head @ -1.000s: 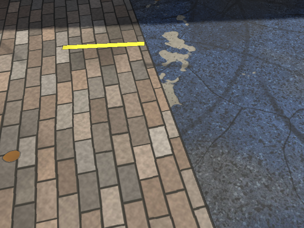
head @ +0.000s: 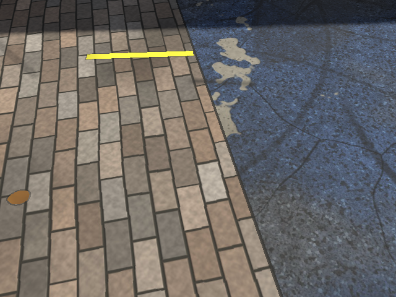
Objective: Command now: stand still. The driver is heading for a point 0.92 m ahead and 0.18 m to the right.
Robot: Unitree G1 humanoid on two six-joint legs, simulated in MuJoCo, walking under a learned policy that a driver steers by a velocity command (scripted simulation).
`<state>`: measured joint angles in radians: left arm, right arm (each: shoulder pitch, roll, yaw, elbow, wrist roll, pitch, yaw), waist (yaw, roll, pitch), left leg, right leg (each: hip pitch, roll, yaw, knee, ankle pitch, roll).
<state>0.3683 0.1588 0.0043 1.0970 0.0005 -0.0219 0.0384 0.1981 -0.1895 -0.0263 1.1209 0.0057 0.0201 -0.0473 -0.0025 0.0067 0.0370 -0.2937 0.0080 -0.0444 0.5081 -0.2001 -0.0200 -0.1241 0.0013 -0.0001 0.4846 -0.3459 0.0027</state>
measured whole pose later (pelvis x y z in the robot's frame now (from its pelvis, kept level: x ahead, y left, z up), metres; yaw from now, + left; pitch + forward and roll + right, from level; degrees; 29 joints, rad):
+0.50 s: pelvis +0.11 +0.03 +0.01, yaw -4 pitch +0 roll +0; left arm 0.32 0.23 0.06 0.99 -0.05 -0.08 0.01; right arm 0.41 -0.19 -0.04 1.11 0.00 -0.11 0.00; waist -0.03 -0.03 -0.01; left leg -0.07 -0.02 0.12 0.35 -0.29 0.04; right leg -0.51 -0.03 0.08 1.15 -0.23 -0.09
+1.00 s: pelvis +0.36 -0.07 +0.00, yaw -21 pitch +1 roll -1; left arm 0.24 0.25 0.07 0.83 -0.01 -0.08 -0.04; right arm 0.18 -0.27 -0.05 0.84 0.01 -0.14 -0.01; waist 0.01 0.02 0.04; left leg -0.54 0.10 -0.06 1.21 -0.32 0.01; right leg -0.28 0.14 -0.01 0.42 -0.15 -0.13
